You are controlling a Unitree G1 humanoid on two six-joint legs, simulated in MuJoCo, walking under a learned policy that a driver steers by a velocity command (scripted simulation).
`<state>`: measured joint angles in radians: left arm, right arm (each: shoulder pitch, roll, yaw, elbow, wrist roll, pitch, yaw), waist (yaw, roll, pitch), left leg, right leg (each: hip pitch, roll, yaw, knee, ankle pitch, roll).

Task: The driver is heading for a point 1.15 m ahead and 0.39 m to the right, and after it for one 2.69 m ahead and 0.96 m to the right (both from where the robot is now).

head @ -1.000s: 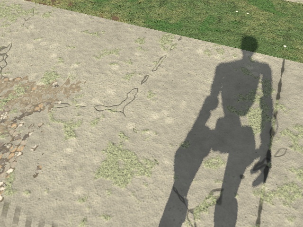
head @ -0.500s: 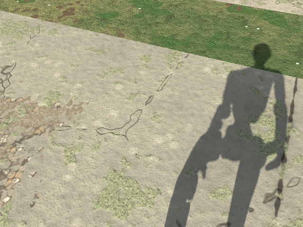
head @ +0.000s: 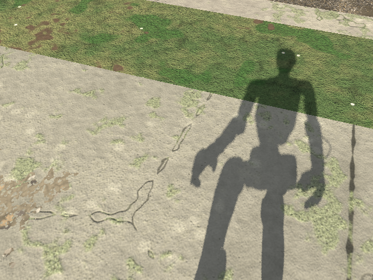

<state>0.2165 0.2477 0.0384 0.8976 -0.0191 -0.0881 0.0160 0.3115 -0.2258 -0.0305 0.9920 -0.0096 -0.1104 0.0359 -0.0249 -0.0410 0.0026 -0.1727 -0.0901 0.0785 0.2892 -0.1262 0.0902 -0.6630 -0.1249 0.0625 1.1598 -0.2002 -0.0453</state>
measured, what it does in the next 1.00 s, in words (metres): walks ahead, turning right: right foot, then left foot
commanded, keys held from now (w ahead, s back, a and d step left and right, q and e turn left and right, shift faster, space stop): w+e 0.86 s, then w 0.14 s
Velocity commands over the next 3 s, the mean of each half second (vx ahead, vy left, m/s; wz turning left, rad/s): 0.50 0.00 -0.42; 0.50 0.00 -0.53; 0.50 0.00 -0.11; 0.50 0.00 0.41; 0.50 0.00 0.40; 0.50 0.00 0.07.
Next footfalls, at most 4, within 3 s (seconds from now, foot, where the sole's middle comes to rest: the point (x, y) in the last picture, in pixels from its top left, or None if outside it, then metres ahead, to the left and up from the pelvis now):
0.34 right None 0.34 -0.19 -0.78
0.82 left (211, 240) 0.67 -0.09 -0.78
1.34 right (299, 218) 0.76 -0.44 -0.78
1.90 left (263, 147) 1.13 -0.37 -0.78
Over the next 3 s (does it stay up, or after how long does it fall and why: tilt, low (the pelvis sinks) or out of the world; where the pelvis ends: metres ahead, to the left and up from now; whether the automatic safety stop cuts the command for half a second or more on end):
stays up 1.53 -0.48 -0.01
